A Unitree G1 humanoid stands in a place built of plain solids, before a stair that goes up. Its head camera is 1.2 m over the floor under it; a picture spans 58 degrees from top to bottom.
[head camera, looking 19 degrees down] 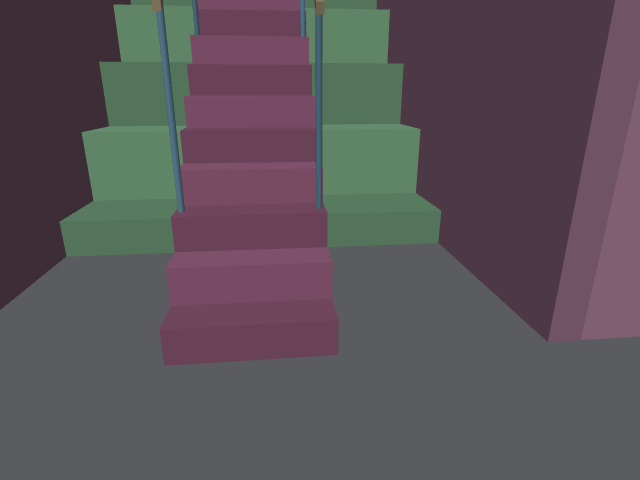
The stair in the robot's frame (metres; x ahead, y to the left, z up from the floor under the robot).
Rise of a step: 0.20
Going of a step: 0.22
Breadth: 0.81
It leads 6 degrees to the left of straight ahead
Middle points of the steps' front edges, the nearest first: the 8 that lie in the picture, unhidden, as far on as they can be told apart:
1.74 0.32 0.19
1.97 0.34 0.39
2.18 0.36 0.59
2.40 0.39 0.79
2.62 0.41 0.98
2.84 0.43 1.17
3.06 0.46 1.36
3.28 0.48 1.56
